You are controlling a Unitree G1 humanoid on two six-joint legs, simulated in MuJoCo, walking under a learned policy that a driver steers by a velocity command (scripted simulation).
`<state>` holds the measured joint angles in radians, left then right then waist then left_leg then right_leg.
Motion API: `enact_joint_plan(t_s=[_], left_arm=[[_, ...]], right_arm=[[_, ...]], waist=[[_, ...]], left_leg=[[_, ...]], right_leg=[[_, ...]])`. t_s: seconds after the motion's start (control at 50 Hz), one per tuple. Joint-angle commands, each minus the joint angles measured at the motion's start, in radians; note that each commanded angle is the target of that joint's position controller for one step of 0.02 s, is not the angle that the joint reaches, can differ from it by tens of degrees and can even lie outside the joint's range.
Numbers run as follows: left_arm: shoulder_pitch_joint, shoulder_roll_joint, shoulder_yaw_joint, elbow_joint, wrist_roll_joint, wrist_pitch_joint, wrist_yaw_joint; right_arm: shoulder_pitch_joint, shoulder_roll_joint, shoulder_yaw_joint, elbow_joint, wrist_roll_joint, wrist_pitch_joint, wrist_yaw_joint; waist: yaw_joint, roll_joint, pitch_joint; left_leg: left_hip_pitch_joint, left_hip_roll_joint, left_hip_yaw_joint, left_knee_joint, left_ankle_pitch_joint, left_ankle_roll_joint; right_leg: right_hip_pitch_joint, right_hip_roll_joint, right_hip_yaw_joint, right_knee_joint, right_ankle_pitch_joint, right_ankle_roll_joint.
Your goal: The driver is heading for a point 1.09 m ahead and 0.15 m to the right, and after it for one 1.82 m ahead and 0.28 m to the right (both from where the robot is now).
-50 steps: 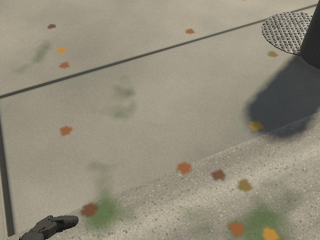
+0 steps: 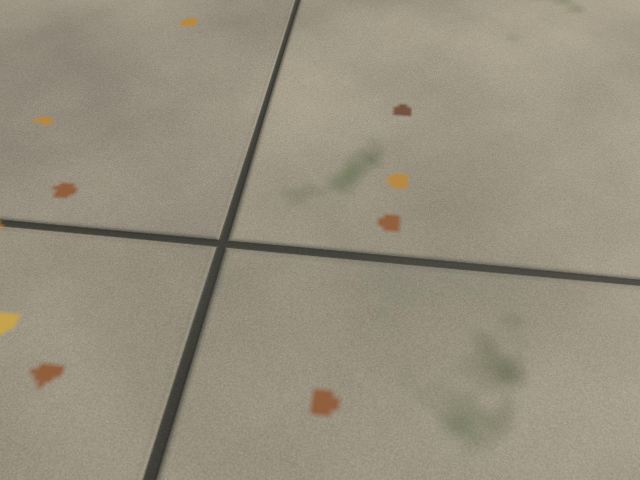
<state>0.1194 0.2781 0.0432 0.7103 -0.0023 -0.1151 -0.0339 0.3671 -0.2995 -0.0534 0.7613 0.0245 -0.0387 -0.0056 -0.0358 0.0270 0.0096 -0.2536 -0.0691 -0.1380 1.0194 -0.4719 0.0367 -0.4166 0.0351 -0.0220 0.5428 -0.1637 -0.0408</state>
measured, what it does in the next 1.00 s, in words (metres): walks ahead: left foot, then right foot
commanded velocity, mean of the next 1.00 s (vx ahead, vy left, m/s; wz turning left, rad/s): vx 0.50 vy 0.00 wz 0.04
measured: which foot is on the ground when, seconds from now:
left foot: up 0.00-0.42, down 0.44-0.98, up 1.00-1.00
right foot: down 0.00-0.46, up 0.48-0.94, down 0.96-1.00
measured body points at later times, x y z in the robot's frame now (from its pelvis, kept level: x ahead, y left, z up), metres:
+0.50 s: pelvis +0.28 +0.04 +0.00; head +0.32 +0.05 +0.45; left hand +0.27 +0.32 -0.14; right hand +0.51 -0.19 -0.07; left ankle +0.38 +0.14 -0.73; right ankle +0.10 -0.10 -0.68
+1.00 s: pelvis +0.56 +0.00 +0.00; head +0.59 -0.01 +0.44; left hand +0.77 +0.24 -0.08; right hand +0.56 -0.29 -0.14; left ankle +0.39 +0.14 -0.70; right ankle +0.67 -0.10 -0.73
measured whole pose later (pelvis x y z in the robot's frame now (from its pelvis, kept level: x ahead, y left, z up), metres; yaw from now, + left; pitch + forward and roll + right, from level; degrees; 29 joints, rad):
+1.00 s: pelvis +0.56 +0.00 +0.00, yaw +0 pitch +2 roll +1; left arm 0.05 0.27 0.03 0.74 0.00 -0.09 -0.04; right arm 0.38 -0.30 -0.06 0.89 0.01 -0.05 0.00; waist -0.06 0.00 0.03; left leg -0.08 0.01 0.00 0.68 -0.45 0.00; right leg -0.49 -0.01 -0.03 0.56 -0.11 -0.04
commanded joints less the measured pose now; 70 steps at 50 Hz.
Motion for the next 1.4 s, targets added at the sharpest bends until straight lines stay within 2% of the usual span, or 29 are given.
enact_joint_plan(t_s=[0.02,0.06,0.1,0.22,0.3,0.38,0.42,0.44,0.46,0.48,0.5,0.52,0.56,0.64,0.76,0.84,0.92,0.94,0.96,0.98,1.0,1.02,1.04,1.06,1.08,1.16,1.28,1.34,1.4], left_arm=[[0.170,0.127,0.036,0.000,0.002,0.014,0.007],[0.127,0.101,0.024,-0.002,0.016,0.011,0.009],[0.131,0.108,0.026,0.009,0.005,0.006,0.010],[0.190,0.159,0.038,0.057,-0.010,0.016,0.023],[0.272,0.172,0.039,0.102,-0.019,0.031,0.026],[0.291,0.192,0.047,0.129,-0.022,0.056,0.035],[0.259,0.205,0.049,0.127,-0.022,0.065,0.041],[0.253,0.179,0.037,0.116,-0.013,0.066,0.044],[0.323,0.090,0.006,0.079,0.005,0.052,0.041],[0.364,0.054,-0.009,0.095,-0.002,0.032,0.034],[0.284,0.158,0.019,0.079,-0.027,0.016,0.026],[0.194,0.167,0.021,0.051,-0.040,0.008,0.022],[0.151,0.149,0.026,0.046,-0.013,0.015,0.026],[0.177,0.088,0.016,0.056,-0.004,0.051,0.031],[-0.039,0.054,0.000,0.002,-0.002,0.036,0.017],[-0.143,0.068,0.000,-0.037,-0.013,0.028,-0.001],[-0.093,0.108,0.015,-0.037,-0.009,0.021,-0.013],[0.013,0.136,0.032,-0.005,-0.006,0.020,-0.009],[0.175,0.190,0.056,0.039,-0.002,0.021,0.001],[0.294,0.290,0.081,0.055,0.014,0.028,0.007],[0.334,0.243,0.070,0.070,-0.006,0.035,0.006],[0.281,0.189,0.049,0.063,-0.012,0.035,0.006],[0.211,0.166,0.041,0.048,-0.007,0.036,0.009],[0.151,0.141,0.034,0.043,0.002,0.034,0.007],[0.113,0.112,0.025,0.038,0.011,0.028,0.006],[0.101,0.124,0.031,0.059,0.006,0.009,0.007],[0.181,0.159,0.040,0.111,-0.005,0.020,0.029],[0.252,0.169,0.044,0.149,-0.015,0.032,0.032],[0.272,0.178,0.050,0.171,-0.023,0.051,0.039]], right_arm=[[-0.111,-0.129,-0.024,-0.125,-0.005,-0.032,0.002],[-0.096,-0.100,-0.026,-0.116,-0.015,-0.029,0.006],[-0.076,-0.067,-0.020,-0.105,-0.015,-0.023,0.007],[-0.255,-0.023,0.000,-0.146,-0.021,-0.036,0.015],[-0.375,-0.020,0.003,-0.179,-0.008,-0.048,0.034],[-0.400,-0.048,-0.006,-0.199,-0.007,-0.056,0.052],[-0.246,-0.097,-0.032,-0.158,-0.014,-0.057,0.047],[-0.088,-0.147,-0.054,-0.115,-0.020,-0.054,0.036],[0.053,-0.244,-0.076,-0.098,-0.043,-0.049,0.026],[0.087,-0.217,-0.070,-0.077,-0.020,-0.042,0.028],[0.045,-0.153,-0.047,-0.079,-0.012,-0.038,0.028],[-0.019,-0.129,-0.038,-0.085,-0.014,-0.037,0.025],[-0.119,-0.083,-0.023,-0.087,-0.030,-0.044,0.030],[-0.144,-0.096,-0.029,-0.060,-0.024,-0.066,0.033],[-0.067,-0.140,-0.038,-0.001,-0.016,-0.057,0.012],[0.008,-0.159,-0.043,0.050,-0.005,-0.040,0.009],[0.002,-0.178,-0.051,0.075,-0.002,-0.017,-0.001],[-0.014,-0.173,-0.047,0.074,-0.003,-0.011,-0.003],[-0.006,-0.137,-0.032,0.066,-0.014,-0.008,-0.006],[0.097,-0.041,0.001,0.037,-0.023,-0.024,0.000],[0.095,-0.033,0.007,0.053,-0.021,-0.044,0.004],[0.015,-0.128,-0.019,0.032,0.006,-0.059,0.012],[-0.063,-0.135,-0.019,0.009,0.018,-0.067,0.014],[-0.105,-0.126,-0.020,0.002,0.004,-0.066,0.010],[-0.098,-0.118,-0.025,0.007,-0.007,-0.057,0.007],[-0.081,-0.062,-0.017,0.019,-0.017,-0.023,0.001],[-0.285,-0.026,-0.002,-0.030,-0.019,-0.038,0.014],[-0.382,-0.028,0.002,-0.060,-0.012,-0.045,0.028],[-0.417,-0.052,-0.003,-0.084,-0.010,-0.058,0.042]], waist=[[0.101,-0.087,-0.028],[0.054,-0.115,-0.001],[0.039,-0.126,-0.009],[0.088,-0.091,0.022],[0.131,-0.087,0.049],[0.103,-0.104,0.048],[0.006,-0.110,-0.052],[-0.065,-0.091,-0.166],[-0.074,0.083,-0.342],[-0.065,0.251,-0.442],[-0.080,0.156,-0.308],[-0.063,0.105,-0.180],[0.002,0.040,-0.055],[0.059,0.050,-0.016],[-0.007,0.021,0.039],[-0.039,0.023,0.058],[0.015,0.050,0.017],[0.075,0.044,-0.047],[0.139,0.013,-0.168],[0.128,-0.180,-0.332],[0.145,-0.294,-0.401],[0.150,-0.211,-0.271],[0.129,-0.156,-0.160],[0.102,-0.100,-0.076],[0.067,-0.113,-0.047],[0.022,-0.108,-0.014],[0.082,-0.083,0.036],[0.118,-0.075,0.061],[0.102,-0.084,0.071]], left_leg=[[-0.517,0.113,0.025,0.204,0.085,-0.004],[-0.425,0.162,0.036,0.106,0.164,-0.012],[-0.396,0.171,0.059,0.047,0.191,-0.026],[-0.387,0.165,0.103,-0.307,0.482,-0.053],[-0.353,0.133,0.123,-0.446,0.560,-0.043],[-0.330,0.110,0.126,-0.518,0.437,0.004],[-0.091,0.060,0.173,-0.561,0.418,0.048],[0.166,0.099,0.140,-0.536,0.451,0.087],[0.580,0.358,-0.218,-0.502,0.429,0.214],[0.703,0.472,-0.568,-0.646,0.270,0.310],[0.609,0.437,-0.499,-0.688,0.159,0.266],[0.467,0.397,-0.361,-0.712,0.183,0.233],[0.224,0.322,-0.206,-0.783,0.339,0.205],[0.068,0.290,-0.077,-0.876,0.471,0.226],[0.076,0.238,0.063,-0.902,0.493,0.176],[0.196,0.290,0.048,-0.862,0.476,0.164],[0.306,0.322,0.041,-0.732,0.691,0.125],[0.291,0.284,0.075,-0.604,0.837,0.103],[0.186,0.229,0.118,-0.391,0.801,0.071],[-0.205,0.097,0.181,0.001,0.472,-0.006],[-0.396,0.010,0.075,0.195,-0.096,-0.024],[-0.499,0.073,0.018,0.277,-0.076,-0.007],[-0.516,0.125,0.052,0.255,0.011,0.005],[-0.491,0.161,0.072,0.191,0.087,0.004],[-0.430,0.194,0.063,0.133,0.143,0.001],[-0.370,0.213,0.076,0.019,0.251,-0.035],[-0.369,0.181,0.114,-0.347,0.553,-0.054],[-0.358,0.159,0.120,-0.442,0.575,-0.049],[-0.355,0.143,0.095,-0.517,0.497,-0.027]], right_leg=[[0.442,-0.328,0.495,-0.300,-0.231,-0.191],[0.320,-0.267,0.384,-0.343,-0.079,-0.174],[0.284,-0.249,0.310,-0.372,0.032,-0.187],[0.292,-0.209,0.141,-0.407,0.216,-0.165],[0.351,-0.234,0.127,-0.388,0.215,-0.154],[0.476,-0.287,0.142,-0.304,0.348,-0.127],[0.468,-0.250,0.097,-0.121,0.635,-0.095],[0.358,-0.203,0.061,0.075,0.606,-0.063],[0.003,-0.091,0.008,0.453,0.242,-0.001],[-0.223,0.019,0.087,0.684,-0.398,0.026],[-0.331,-0.045,0.146,0.761,-0.389,0.015],[-0.355,-0.092,0.112,0.741,-0.304,0.007],[-0.277,-0.157,0.094,0.617,-0.176,0.019],[-0.201,-0.179,0.082,0.504,-0.081,0.058],[-0.182,-0.144,0.045,0.126,0.248,0.066],[-0.195,-0.120,0.049,0.014,0.244,0.042],[-0.093,-0.082,0.022,-0.046,0.098,-0.013],[0.061,-0.050,-0.011,-0.072,0.098,-0.038],[0.317,-0.092,0.027,-0.040,0.129,-0.077],[0.732,-0.345,0.423,-0.041,0.028,-0.222],[0.821,-0.424,0.733,-0.201,-0.121,-0.281],[0.728,-0.399,0.651,-0.235,-0.225,-0.237],[0.590,-0.365,0.525,-0.255,-0.197,-0.206],[0.451,-0.327,0.431,-0.291,-0.116,-0.195],[0.358,-0.295,0.366,-0.320,-0.037,-0.182],[0.239,-0.261,0.232,-0.407,0.125,-0.204],[0.269,-0.213,0.092,-0.435,0.180,-0.162],[0.329,-0.240,0.103,-0.413,0.160,-0.161],[0.416,-0.282,0.152,-0.345,0.193,-0.147]])
Next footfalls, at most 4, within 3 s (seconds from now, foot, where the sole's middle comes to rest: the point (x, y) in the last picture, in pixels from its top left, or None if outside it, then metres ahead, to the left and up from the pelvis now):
0.44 left None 0.42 0.14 -0.76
0.96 right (375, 378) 0.71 -0.10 -0.76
1.48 left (268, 277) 1.00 0.14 -0.76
1.98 right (373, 216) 1.20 -0.14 -0.76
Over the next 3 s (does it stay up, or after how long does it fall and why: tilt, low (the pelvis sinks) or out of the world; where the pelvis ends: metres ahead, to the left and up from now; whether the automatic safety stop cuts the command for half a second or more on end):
stays up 1.20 -0.02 0.01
